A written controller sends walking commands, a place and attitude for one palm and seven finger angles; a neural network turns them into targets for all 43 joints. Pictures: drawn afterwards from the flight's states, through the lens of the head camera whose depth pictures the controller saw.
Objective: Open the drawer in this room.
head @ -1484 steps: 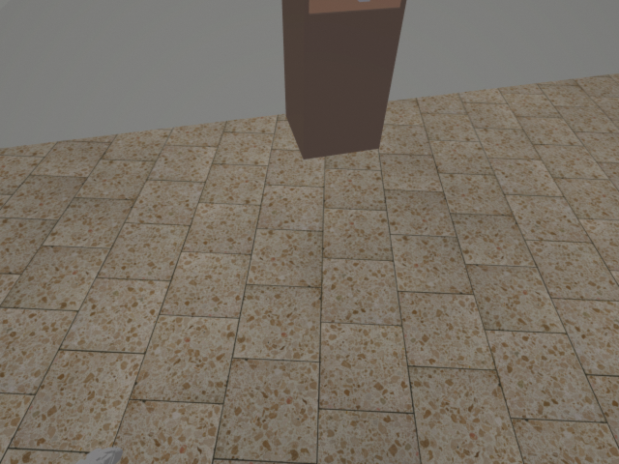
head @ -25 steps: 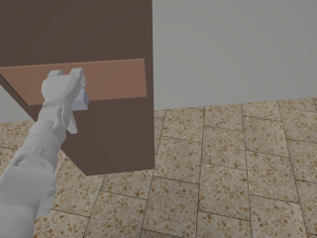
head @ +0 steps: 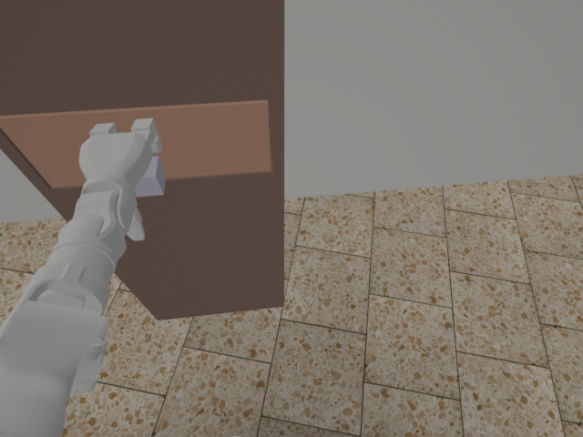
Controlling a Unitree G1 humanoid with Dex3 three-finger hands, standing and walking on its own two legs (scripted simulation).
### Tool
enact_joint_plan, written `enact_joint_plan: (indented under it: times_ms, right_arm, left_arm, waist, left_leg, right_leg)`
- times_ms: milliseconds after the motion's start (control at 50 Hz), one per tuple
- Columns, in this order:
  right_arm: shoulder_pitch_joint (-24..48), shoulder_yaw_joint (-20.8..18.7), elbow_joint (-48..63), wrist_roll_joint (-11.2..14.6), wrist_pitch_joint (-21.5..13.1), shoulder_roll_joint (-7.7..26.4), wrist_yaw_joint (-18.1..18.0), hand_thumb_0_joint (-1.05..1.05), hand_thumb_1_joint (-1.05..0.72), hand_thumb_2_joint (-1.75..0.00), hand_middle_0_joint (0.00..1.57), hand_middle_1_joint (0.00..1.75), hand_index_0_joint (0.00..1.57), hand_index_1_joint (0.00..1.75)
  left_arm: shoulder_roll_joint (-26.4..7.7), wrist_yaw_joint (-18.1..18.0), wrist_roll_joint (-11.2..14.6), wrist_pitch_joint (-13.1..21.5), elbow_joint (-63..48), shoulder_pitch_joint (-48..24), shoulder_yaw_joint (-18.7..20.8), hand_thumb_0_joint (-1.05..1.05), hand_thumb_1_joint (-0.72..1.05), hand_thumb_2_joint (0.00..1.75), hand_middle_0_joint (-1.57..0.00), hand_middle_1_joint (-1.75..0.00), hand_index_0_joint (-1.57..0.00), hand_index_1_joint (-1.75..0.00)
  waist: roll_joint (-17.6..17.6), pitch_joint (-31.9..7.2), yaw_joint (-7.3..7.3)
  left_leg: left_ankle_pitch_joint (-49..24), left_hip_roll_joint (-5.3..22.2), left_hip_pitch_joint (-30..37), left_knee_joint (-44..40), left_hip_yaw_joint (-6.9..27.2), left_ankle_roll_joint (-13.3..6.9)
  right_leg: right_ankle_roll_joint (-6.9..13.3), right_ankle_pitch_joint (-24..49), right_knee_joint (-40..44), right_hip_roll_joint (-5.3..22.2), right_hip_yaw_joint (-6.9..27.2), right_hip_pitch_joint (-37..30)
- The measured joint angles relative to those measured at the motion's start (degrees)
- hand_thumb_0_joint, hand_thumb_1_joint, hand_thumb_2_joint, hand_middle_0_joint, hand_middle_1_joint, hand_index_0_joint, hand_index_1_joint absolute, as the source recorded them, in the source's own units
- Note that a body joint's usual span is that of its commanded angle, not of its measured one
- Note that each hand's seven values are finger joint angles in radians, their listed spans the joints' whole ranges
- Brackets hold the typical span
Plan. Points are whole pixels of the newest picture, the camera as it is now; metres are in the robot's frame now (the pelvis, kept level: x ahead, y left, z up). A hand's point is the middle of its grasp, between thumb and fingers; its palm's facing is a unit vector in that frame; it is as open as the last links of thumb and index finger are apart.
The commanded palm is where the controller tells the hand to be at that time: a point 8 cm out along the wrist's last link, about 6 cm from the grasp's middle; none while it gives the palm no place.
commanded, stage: close the thumb around the handle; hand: left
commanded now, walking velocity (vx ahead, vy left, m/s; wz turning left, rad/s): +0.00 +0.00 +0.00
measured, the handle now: (148, 166) +0.51 +0.22 +0.05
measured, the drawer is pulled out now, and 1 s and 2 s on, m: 0.00 0.00 0.02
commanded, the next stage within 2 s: pull the drawer open in 0.76 s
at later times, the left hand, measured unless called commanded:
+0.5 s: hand (133, 184) +0.47 +0.23 +0.05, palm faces -0.02 -0.02 -1.00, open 10.3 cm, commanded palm +0.45 +0.22 +0.09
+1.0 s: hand (136, 197) +0.46 +0.23 +0.04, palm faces -0.02 -0.02 -1.00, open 9.8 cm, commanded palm +0.43 +0.23 +0.09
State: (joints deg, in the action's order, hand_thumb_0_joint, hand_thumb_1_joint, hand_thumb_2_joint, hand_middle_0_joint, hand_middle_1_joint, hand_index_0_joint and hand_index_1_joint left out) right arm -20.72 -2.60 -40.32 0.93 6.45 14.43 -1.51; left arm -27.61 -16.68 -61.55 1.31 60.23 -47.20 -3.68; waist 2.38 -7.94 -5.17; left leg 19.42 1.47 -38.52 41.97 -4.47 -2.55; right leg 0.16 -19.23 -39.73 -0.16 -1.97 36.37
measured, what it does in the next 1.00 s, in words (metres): stands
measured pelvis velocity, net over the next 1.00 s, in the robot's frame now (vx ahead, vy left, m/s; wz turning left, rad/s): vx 0.00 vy -0.01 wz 0.02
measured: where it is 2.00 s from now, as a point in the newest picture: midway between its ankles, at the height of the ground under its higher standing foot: outside the picture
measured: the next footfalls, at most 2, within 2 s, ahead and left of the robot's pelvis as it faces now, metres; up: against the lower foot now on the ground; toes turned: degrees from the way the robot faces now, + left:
none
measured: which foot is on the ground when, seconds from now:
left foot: down 0.00-1.00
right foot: down 0.00-1.00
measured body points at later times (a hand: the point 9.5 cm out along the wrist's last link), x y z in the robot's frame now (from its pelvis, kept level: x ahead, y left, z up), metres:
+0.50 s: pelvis +0.01 +0.00 +0.00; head +0.08 +0.00 +0.45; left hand +0.47 +0.23 +0.11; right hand +0.05 -0.27 -0.13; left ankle +0.00 +0.09 -0.71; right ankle -0.01 -0.12 -0.71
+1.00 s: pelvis +0.00 -0.01 +0.00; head +0.07 -0.01 +0.45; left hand +0.45 +0.22 +0.10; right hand +0.04 -0.28 -0.13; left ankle +0.00 +0.09 -0.71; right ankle -0.01 -0.12 -0.71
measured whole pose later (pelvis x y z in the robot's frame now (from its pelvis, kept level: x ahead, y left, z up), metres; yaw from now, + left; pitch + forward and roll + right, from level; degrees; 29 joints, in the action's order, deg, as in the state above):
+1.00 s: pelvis +0.00 -0.01 +0.00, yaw +1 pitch +15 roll -1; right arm -18.9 -3.0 -41.3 0.8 5.9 14.5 -1.8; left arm -26.8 -18.8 -61.5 2.8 59.0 -43.5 -3.4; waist 2.6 -7.0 -4.8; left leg 18.8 1.5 -37.4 41.0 -3.4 -1.8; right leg 0.9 -19.2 -39.1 -0.4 -2.9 35.1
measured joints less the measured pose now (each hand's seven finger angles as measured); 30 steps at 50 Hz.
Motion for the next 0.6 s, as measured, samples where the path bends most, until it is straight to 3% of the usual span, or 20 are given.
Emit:
enact_joint_plan:
  times_ms: [180,440,600]
  right_arm:
    - [0.2,-0.4,-0.4,-0.2,0.0,0.0,0.4,0.01,-0.91,-0.90,0.20,0.30,0.20,0.30]
    - [1.0,-0.2,0.2,-0.1,0.3,0.0,0.3,0.01,-0.91,-0.90,0.20,0.30,0.20,0.30]
    - [1.3,-0.4,0.2,-0.1,0.3,0.1,0.1,0.01,-0.91,-0.90,0.20,0.30,0.20,0.30]
  left_arm:
    - [1.0,-0.5,0.1,-1.4,-0.6,0.0,-1.1,0.00,-0.44,0.32,-0.32,-1.21,-0.28,-1.28]
    - [1.2,0.3,0.3,-1.4,-1.6,1.0,-0.8,0.00,0.10,0.55,-0.36,-1.27,-0.27,-1.30]
    - [1.7,0.7,0.1,-0.2,-2.4,2.2,-1.0,0.00,0.21,0.61,-0.39,-1.32,-0.13,-1.29]
  waist:
    - [0.2,0.1,0.45]
    - [0.1,0.1,0.74]
    - [0.2,0.0,1.28]
  left_leg:
    - [0.2,-0.2,0.1,0.1,0.2,-0.1]
    - [0.4,-0.1,1.1,-0.3,0.3,0.1]
    - [0.4,-0.2,0.9,-0.2,0.8,0.4]
  right_leg:
    - [-0.1,-0.2,0.0,0.2,-0.2,-0.3]
    - [0.1,-0.6,0.3,0.1,-0.2,-1.2]
    - [0.3,-0.8,0.1,0.1,-0.8,-1.2]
